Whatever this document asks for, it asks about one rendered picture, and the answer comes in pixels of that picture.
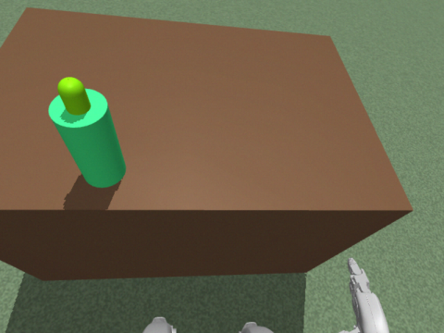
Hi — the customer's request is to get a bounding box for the right robot hand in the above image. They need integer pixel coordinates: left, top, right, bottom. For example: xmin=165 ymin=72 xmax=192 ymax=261
xmin=339 ymin=257 xmax=389 ymax=333

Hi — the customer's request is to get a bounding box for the bottle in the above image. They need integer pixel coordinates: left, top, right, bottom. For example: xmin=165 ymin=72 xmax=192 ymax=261
xmin=49 ymin=77 xmax=126 ymax=188

